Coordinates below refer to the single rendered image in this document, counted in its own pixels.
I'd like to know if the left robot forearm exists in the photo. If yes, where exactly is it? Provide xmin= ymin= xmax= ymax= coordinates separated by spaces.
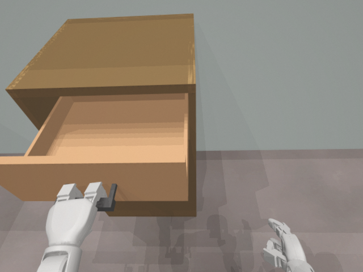
xmin=37 ymin=244 xmax=82 ymax=272

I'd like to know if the handle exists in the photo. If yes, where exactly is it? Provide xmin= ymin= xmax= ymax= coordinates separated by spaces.
xmin=54 ymin=184 xmax=117 ymax=211

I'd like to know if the cabinet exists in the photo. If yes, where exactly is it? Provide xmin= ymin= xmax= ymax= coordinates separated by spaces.
xmin=5 ymin=14 xmax=196 ymax=216

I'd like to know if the right robot forearm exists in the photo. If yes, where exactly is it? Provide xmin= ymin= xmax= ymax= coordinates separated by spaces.
xmin=286 ymin=260 xmax=314 ymax=272

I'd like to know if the left robot hand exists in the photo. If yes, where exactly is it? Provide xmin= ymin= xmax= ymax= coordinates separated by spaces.
xmin=45 ymin=182 xmax=107 ymax=247

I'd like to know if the drawer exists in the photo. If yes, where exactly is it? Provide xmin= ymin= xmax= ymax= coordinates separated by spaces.
xmin=0 ymin=93 xmax=188 ymax=201

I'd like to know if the right robot hand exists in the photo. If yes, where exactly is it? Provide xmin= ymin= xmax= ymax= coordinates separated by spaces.
xmin=263 ymin=218 xmax=307 ymax=271

